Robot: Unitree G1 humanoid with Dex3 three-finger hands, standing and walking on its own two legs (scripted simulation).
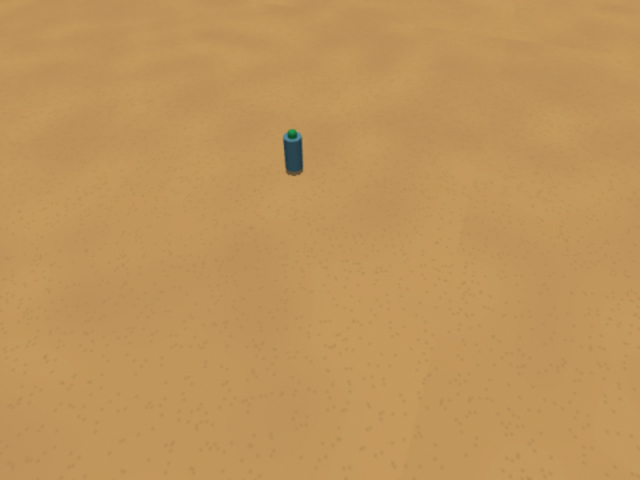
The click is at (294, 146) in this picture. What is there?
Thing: necked bottle
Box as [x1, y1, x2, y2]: [283, 129, 302, 171]
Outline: 290,129 283,136 285,164 288,170 296,171 302,167 301,135 293,129
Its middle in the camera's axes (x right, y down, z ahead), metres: -0.12 -0.46 +1.93
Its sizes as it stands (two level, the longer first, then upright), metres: 0.089 0.089 0.215
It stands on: the floor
